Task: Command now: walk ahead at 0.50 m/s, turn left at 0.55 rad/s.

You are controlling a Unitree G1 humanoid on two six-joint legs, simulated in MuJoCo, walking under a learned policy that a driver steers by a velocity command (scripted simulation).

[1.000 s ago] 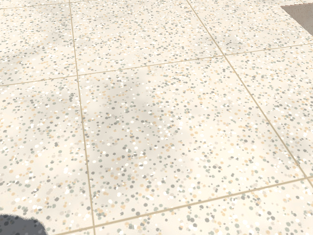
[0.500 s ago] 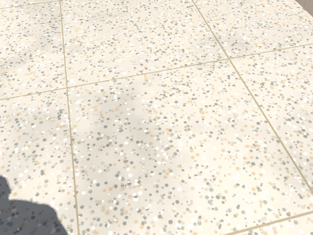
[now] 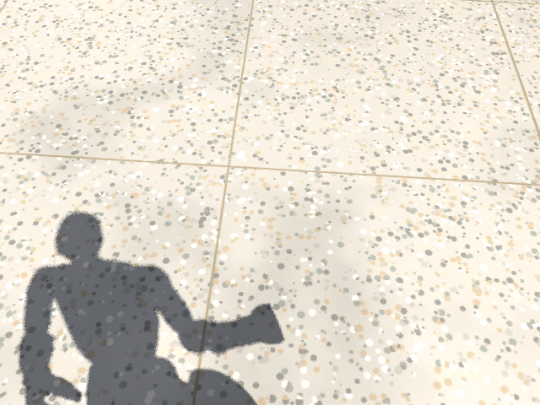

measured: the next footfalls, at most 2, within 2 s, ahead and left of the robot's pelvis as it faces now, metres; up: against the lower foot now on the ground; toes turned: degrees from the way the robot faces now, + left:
right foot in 0.40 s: +0.42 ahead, -0.08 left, +0.00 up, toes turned +17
left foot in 0.72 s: +0.29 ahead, +0.14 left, +0.00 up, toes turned +14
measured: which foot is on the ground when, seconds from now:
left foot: down 0.00-0.40, up 0.42-0.70, down 0.72-1.00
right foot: up 0.00-0.38, down 0.40-1.00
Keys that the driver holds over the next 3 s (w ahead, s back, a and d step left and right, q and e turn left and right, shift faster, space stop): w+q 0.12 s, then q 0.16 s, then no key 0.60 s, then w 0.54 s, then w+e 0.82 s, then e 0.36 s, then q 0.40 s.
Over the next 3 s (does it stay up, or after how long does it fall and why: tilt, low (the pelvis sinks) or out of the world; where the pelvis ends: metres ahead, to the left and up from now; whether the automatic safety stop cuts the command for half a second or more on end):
stays up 1.12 0.12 0.02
